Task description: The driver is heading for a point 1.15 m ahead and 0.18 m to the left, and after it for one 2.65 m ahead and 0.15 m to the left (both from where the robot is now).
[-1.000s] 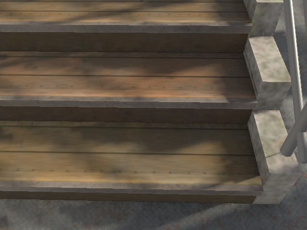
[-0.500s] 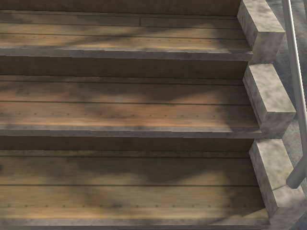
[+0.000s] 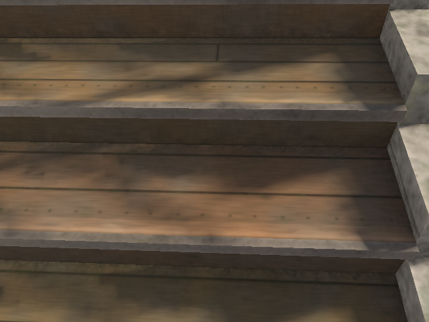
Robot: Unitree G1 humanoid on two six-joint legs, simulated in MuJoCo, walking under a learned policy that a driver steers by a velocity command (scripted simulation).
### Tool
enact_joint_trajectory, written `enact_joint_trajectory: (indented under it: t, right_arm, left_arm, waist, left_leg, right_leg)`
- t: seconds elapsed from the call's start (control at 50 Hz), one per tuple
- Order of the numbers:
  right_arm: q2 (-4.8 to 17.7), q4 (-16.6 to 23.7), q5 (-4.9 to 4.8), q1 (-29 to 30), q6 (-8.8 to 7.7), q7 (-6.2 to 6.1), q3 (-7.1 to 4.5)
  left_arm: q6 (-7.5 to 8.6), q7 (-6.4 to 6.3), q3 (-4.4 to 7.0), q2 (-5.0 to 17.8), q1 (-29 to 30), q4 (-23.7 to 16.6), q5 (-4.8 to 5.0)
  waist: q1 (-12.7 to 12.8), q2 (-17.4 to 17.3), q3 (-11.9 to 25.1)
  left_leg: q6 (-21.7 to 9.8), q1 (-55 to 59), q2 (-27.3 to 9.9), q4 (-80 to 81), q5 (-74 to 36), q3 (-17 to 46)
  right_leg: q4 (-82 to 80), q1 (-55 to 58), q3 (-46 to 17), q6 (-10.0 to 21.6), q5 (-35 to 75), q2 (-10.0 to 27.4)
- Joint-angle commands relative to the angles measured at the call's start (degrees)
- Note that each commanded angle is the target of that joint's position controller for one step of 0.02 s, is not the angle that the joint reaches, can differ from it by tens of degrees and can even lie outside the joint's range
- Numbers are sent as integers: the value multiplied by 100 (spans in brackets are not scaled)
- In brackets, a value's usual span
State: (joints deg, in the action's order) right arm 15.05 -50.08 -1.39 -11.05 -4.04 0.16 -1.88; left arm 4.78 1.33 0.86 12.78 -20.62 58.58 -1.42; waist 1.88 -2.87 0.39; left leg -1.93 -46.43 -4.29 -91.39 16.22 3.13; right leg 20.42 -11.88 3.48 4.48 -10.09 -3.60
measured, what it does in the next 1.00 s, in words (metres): climbs: left foot 0.17 m higher, then right foot 0.17 m higher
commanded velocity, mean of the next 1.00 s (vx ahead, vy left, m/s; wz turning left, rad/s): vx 0.50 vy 0.00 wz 0.00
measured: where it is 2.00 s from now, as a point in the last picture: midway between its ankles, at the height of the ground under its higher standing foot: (192, 4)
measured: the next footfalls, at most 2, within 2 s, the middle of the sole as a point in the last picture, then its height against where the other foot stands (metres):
left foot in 0.32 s outside the picture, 0.17 m higher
right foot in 0.92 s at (242, 197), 0.17 m higher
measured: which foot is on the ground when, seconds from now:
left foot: up 0.00-0.30, down 0.32-0.98, up 1.00-1.00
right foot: down 0.00-0.34, up 0.36-0.90, down 0.92-1.00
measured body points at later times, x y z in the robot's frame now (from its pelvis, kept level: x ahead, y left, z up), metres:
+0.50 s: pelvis +0.30 +0.10 +0.11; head +0.31 +0.11 +0.56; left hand +0.39 +0.35 -0.03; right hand +0.39 -0.15 -0.02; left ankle +0.36 +0.17 -0.57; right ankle +0.20 -0.07 -0.38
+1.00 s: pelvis +0.60 +0.09 +0.22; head +0.63 +0.10 +0.67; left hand +0.85 +0.26 +0.13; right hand +0.49 -0.11 +0.08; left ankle +0.40 +0.18 -0.48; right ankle +0.69 +0.00 -0.40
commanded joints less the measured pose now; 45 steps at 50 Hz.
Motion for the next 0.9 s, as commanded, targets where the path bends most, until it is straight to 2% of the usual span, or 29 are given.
enact_joint_trajectory:
  t: [0.02,0.04,0.1,0.16,0.18,0.22,0.24,0.26,0.28,0.3,0.32,0.34,0.36,0.38,0.42,0.44,0.5,0.54,0.58,0.62,0.66,0.68,0.7,0.74,0.78,0.82,0.84,0.86,0.9]
  right_arm:
    - [-316,372,107,-273,122,1,157]
    - [-572,307,82,-194,152,-1,223]
    - [-633,751,-74,479,40,-5,371]
    - [-842,1443,-66,1130,-92,-7,592]
    - [-907,1894,4,1658,-149,58,736]
    - [-737,2196,206,2003,-207,119,819]
    - [-1057,2519,269,2484,-203,103,948]
    - [-976,2480,204,2205,-241,126,901]
    - [-731,2332,132,1374,-290,104,773]
    - [-88,2196,-21,572,-321,107,485]
    - [456,1951,19,-127,-285,147,249]
    - [1025,1464,237,-1180,-222,197,32]
    - [1050,671,420,-2240,56,19,-16]
    - [1020,566,251,-1837,215,-87,-117]
    - [207,240,300,-417,210,-39,-46]
    - [-87,257,363,-785,52,146,120]
    - [-804,-523,485,-882,114,219,261]
    - [-853,-911,668,-922,17,321,305]
    - [-717,-823,806,-352,-142,318,325]
    - [-622,-1036,994,-943,-162,211,371]
    - [-662,-1287,1028,-1620,-131,185,447]
    - [-583,-1477,1107,-2141,-96,248,483]
    - [-498,-1609,1175,-2414,-80,369,494]
    - [-498,-1840,1167,-3062,-90,430,541]
    - [-586,-1778,956,-3002,-61,549,596]
    - [-619,-1609,757,-2756,-190,529,651]
    - [-217,-1413,658,-2074,-177,586,595]
    - [44,-1581,583,-2463,-248,629,558]
    - [598,-1833,405,-2858,-304,662,339]
  left_arm:
    - [-14,-34,-63,222,-75,-107,27]
    - [-66,-78,-99,125,-712,128,-44]
    - [-170,-241,-158,114,-1459,425,65]
    - [-263,-364,-140,238,-1654,497,78]
    - [-314,-400,-170,238,-1428,398,182]
    - [-257,-442,-165,336,-1188,179,263]
    - [-248,-503,-82,490,-1468,292,444]
    - [-227,-479,-88,559,-1024,192,509]
    - [-193,-403,-17,901,-1239,258,406]
    - [-209,-338,-22,1143,-1439,359,217]
    - [-231,-335,69,1367,-1160,309,118]
    - [-207,-397,113,1305,-987,96,56]
    - [16,-42,231,613,-1462,-271,272]
    - [133,117,237,379,-1404,-311,41]
    - [23,40,163,-368,-230,-1006,-119]
    - [42,274,117,-135,347,-824,-248]
    - [-36,502,-119,-525,462,-1062,-95]
    - [-115,470,-167,-358,414,-1057,-82]
    - [-157,490,-151,-182,601,-1134,-5]
    - [-183,580,-277,-335,1131,-1174,34]
    - [-198,455,-428,-524,1795,-1427,18]
    - [-194,426,-500,-559,2351,-1623,47]
    - [-223,339,-462,-276,2739,-1808,99]
    - [-315,277,-470,-280,3174,-1932,39]
    - [-499,331,-496,-431,3771,-2024,-30]
    - [-562,387,-524,-629,3509,-1916,-112]
    - [-642,501,-558,-635,3452,-2005,-136]
    - [-721,563,-528,-562,3932,-2232,-88]
    - [-723,588,-414,-364,3589,-2224,-34]
  waist:
    - [-340,566,-483]
    - [-104,866,-318]
    - [80,716,-710]
    - [79,622,-1016]
    - [-25,399,-1037]
    - [-46,188,-678]
    - [72,495,-435]
    - [-218,645,-53]
    - [-541,1463,742]
    - [-1093,2103,1367]
    - [-1537,2469,1646]
    - [-1761,1585,2144]
    - [-1049,-1528,2488]
    - [-832,-1407,2583]
    - [-182,-174,394]
    - [-992,-491,-288]
    - [-322,20,55]
    - [84,355,137]
    - [404,247,167]
    - [194,-118,81]
    - [-40,-44,-70]
    - [-221,100,-264]
    - [-326,447,-211]
    - [-567,-71,-182]
    - [-633,-203,-190]
    - [-447,-302,-175]
    - [39,-561,-15]
    - [-33,-769,250]
    - [110,-1090,327]
  left_leg:
    - [107,-1271,-162,-911,-515,-93]
    - [185,-1909,6,-2367,-255,-427]
    - [166,-4162,-45,-3691,445,92]
    - [85,-5321,8,-3793,859,518]
    - [108,-4819,-136,-2508,550,187]
    - [230,-2365,-349,-636,-477,-1144]
    - [96,-1051,-504,163,-217,-1101]
    - [-82,280,-294,1046,-166,-1420]
    - [-246,1463,315,1091,275,-1730]
    - [-450,2174,745,1682,698,-1721]
    - [-648,2321,766,3000,495,-1091]
    - [-978,3750,220,3658,-275,815]
    - [-1288,4601,-1325,5372,-2038,3442]
    - [-1267,4527,-1582,6768,-1088,5087]
    - [-919,2679,-1164,6592,2422,3686]
    - [-1310,2340,-809,6366,1786,2755]
    - [-1347,2716,-882,6857,260,2038]
    - [-975,2887,-761,6963,-210,1168]
    - [-750,2090,-383,7287,-222,46]
    - [-848,2092,-291,7513,-117,-39]
    - [-865,2805,-474,7642,-211,156]
    - [-926,3436,-699,7819,-514,359]
    - [-867,3891,-843,7856,-305,344]
    - [-1061,4302,-890,8113,-610,445]
    - [-1135,3911,-1058,8697,-1260,235]
    - [-1081,3800,-992,8555,-2731,-230]
    - [-1262,2892,-892,8668,-4590,-680]
    - [-1518,2727,-1002,8474,-7119,-598]
    - [-1574,4867,-1343,7716,-9574,-568]
  right_leg:
    - [-929,-599,-1093,976,202,1473]
    - [-861,-217,-1326,1141,125,1663]
    - [-733,960,-1848,1023,-599,2033]
    - [-468,1490,-1478,533,193,2121]
    - [-772,768,-1063,325,-270,1790]
    - [-1871,-904,-867,622,110,1605]
    - [-2577,-1075,-1035,710,725,1874]
    - [-2458,-888,-565,643,2415,1680]
    - [-1677,-164,-362,710,6532,1745]
    - [-429,919,-270,550,9767,1709]
    - [790,1875,-343,301,10602,1714]
    - [2487,987,-808,222,9011,1588]
    - [5013,-486,-419,-348,850,82]
    - [7094,-1495,-1436,-207,-304,-226]
    - [7989,-2791,-1100,16,491,430]
    - [8848,-3792,-2152,340,859,-70]
    - [10222,-5413,-2199,1303,1007,-220]
    - [10369,-6257,-1980,1449,1312,-53]
    - [9898,-5889,-1419,1340,1431,119]
    - [10825,-6373,-975,1195,1253,186]
    - [10720,-7284,-920,1138,838,348]
    - [10671,-7910,-901,1199,761,412]
    - [9458,-8171,-863,1126,1206,524]
    - [8960,-8283,-349,984,1533,727]
    - [8371,-7430,289,866,1085,957]
    - [7741,-6365,375,708,671,886]
    - [6935,-4669,741,793,611,649]
    - [6571,-3669,1020,565,119,278]
    - [4849,-3817,1193,341,-1252,-216]
Keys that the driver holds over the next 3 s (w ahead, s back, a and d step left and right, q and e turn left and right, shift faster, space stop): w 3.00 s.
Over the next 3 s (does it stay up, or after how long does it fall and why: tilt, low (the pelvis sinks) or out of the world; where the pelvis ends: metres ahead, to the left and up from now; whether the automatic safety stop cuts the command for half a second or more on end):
stays up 1.72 0.17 0.84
